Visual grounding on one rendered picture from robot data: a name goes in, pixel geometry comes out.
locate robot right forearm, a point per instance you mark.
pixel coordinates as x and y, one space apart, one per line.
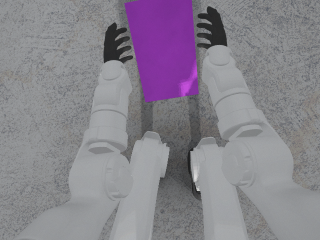
231 98

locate robot left forearm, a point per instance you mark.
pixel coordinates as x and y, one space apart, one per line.
109 112

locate left robot hand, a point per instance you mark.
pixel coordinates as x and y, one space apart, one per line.
110 51

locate right robot hand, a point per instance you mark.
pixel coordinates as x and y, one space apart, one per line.
218 34

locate robot left thigh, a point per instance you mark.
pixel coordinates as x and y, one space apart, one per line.
135 215

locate left robot shin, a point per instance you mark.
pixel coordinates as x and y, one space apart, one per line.
138 144

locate robot right upper arm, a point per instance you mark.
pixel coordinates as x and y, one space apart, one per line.
262 167

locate carton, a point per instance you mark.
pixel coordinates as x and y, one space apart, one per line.
163 38

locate robot left upper arm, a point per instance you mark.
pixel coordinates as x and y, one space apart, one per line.
97 183

